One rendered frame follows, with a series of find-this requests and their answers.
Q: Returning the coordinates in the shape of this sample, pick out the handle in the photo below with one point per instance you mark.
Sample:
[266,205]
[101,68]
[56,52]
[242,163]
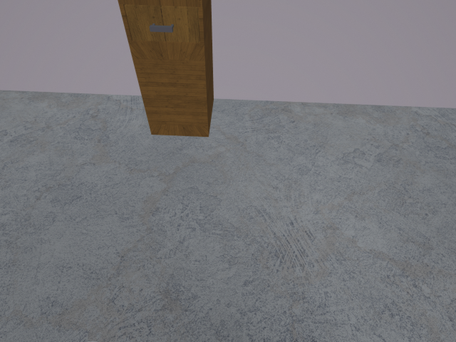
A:
[155,28]

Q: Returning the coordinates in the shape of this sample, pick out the drawer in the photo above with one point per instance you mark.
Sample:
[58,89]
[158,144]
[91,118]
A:
[185,20]

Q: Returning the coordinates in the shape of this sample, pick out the cabinet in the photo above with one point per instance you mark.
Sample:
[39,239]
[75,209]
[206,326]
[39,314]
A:
[175,78]

